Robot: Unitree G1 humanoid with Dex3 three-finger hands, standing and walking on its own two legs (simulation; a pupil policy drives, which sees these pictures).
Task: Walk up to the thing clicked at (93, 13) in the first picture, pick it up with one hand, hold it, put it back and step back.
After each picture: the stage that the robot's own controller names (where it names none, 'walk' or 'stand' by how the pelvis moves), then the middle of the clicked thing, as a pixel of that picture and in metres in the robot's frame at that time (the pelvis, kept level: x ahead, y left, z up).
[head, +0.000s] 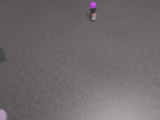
stand; (93, 12) +1.93 -0.11 -0.65
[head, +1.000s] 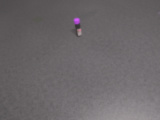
walk; (77, 27) +1.78 +0.21 -0.62
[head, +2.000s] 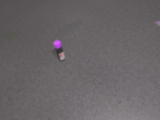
walk; (59, 51) +1.18 +0.37 -0.64
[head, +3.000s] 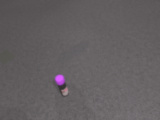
walk; (62, 86) +0.76 +0.30 -0.65
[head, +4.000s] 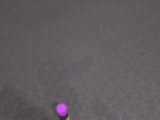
walk; (63, 115) +0.51 +0.23 -0.64
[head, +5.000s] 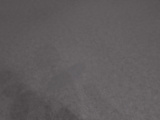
stand; out of the picture +0.38 +0.25 -0.64
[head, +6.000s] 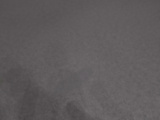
stand; out of the picture +0.36 +0.22 -0.66
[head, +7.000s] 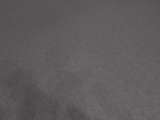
stand; out of the picture +0.37 +0.24 -0.66
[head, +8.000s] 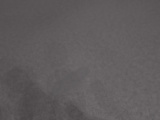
stand; out of the picture +0.36 +0.25 -0.66
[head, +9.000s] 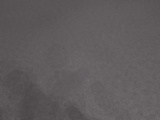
stand; out of the picture +0.36 +0.25 -0.66
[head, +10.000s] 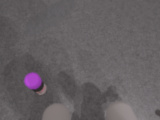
go down; (37, 85) +0.40 +0.25 -0.41
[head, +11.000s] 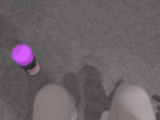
go down; (28, 62) +0.44 +0.27 -0.27
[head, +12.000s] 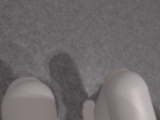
close in; out of the picture +0.42 +0.30 -0.18
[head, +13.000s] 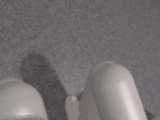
close; out of the picture +0.41 +0.32 -0.16
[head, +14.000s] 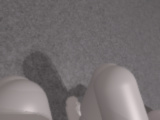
lift; out of the picture +0.38 +0.32 -0.16
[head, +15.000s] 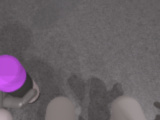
lift; (20, 85) +0.32 +0.23 -0.01
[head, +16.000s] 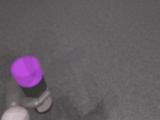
hold; (36, 89) +0.32 +0.19 +0.01
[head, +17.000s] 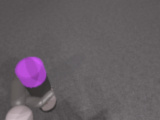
hold; (40, 89) +0.33 +0.17 +0.02
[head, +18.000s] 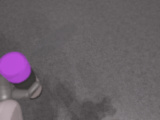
crouch; (25, 80) +0.36 +0.21 -0.03
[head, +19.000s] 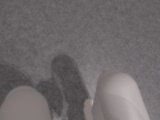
lower; out of the picture +0.48 +0.31 -0.08
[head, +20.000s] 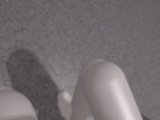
lower; out of the picture +0.45 +0.33 -0.17
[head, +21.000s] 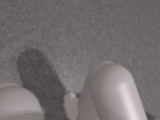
lower; out of the picture +0.42 +0.33 -0.16
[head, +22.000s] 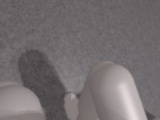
lower; out of the picture +0.41 +0.33 -0.16
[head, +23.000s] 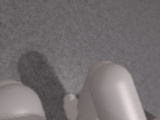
lower; out of the picture +0.41 +0.32 -0.16
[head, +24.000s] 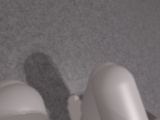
open; out of the picture +0.40 +0.31 -0.16
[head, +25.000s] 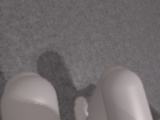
stand; out of the picture +0.40 +0.30 -0.18
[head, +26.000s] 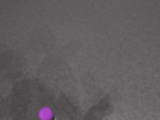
stand; (49, 118) +0.37 +0.23 -0.54
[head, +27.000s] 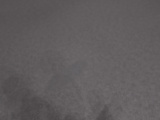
stand; out of the picture +0.38 +0.23 -0.60
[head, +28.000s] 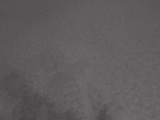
stand; out of the picture +0.37 +0.22 -0.60
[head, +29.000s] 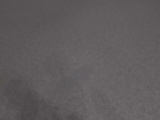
walk; out of the picture +0.39 +0.22 -0.65
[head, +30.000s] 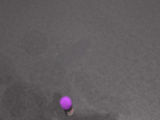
walk; (67, 107) +0.44 +0.17 -0.64
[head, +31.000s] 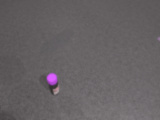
walk; (53, 85) +0.63 +0.23 -0.64
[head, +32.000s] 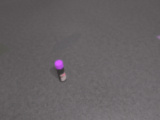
stand; (60, 71) +0.93 +0.31 -0.64
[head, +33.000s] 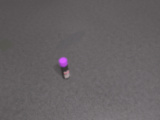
stand; (64, 69) +0.95 +0.24 -0.65
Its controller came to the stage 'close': yes
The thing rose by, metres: 0.68
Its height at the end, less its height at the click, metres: +0.00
